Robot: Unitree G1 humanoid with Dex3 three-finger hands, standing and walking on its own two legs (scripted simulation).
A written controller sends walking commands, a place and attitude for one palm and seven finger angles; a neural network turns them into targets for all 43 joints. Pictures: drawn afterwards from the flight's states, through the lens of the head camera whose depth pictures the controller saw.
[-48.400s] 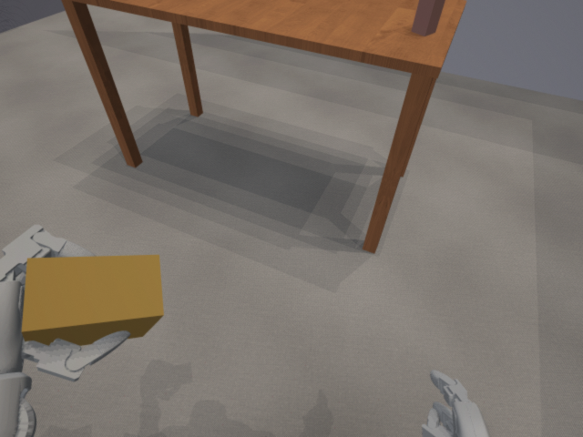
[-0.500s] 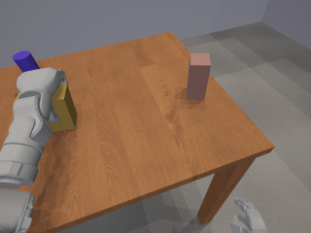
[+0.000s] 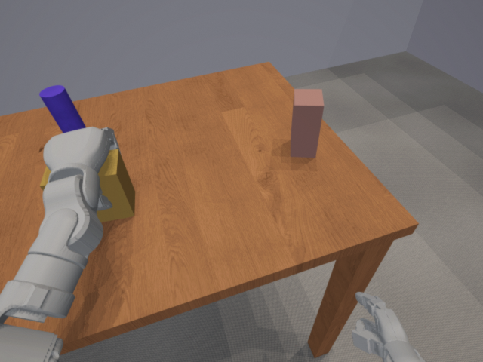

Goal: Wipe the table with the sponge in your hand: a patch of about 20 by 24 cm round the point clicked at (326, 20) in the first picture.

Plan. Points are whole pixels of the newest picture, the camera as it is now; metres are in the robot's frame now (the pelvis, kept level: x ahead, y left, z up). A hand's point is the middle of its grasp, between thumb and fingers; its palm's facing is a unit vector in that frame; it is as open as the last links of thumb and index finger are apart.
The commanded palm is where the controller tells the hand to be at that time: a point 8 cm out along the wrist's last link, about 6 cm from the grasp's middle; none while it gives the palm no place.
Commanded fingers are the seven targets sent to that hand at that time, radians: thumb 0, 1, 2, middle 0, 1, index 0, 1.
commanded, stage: wipe back along the first lane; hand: left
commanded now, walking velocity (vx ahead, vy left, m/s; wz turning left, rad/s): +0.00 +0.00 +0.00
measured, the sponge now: (97, 195) +0.33 +0.31 +0.10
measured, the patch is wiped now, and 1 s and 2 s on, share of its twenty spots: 1.00 1.00 1.00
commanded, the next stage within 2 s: lift the sponge slowly off the table in 1.08 s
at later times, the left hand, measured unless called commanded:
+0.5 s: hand (98, 191) +0.31 +0.28 +0.15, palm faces +0.06 -0.03 -1.00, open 10.2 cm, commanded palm +0.26 +0.27 +0.18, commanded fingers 0.00 0.10 1.30 -1.20 -1.60 -1.20 -1.60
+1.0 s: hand (93, 214) +0.26 +0.26 +0.15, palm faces +0.13 -0.07 -0.99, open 10.2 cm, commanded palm +0.21 +0.25 +0.18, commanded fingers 0.00 0.10 1.30 -1.20 -1.60 -1.20 -1.60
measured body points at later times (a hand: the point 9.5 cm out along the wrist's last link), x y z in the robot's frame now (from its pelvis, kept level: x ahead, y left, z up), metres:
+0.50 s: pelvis +0.00 -0.04 +0.00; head +0.00 -0.08 +0.44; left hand +0.30 +0.28 +0.20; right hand +0.22 -0.26 -0.11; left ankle -0.04 +0.07 -0.75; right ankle +0.00 -0.13 -0.75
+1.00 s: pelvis +0.01 -0.03 -0.01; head -0.01 -0.07 +0.44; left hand +0.25 +0.26 +0.20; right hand +0.25 -0.23 -0.08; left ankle -0.04 +0.07 -0.75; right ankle +0.00 -0.13 -0.75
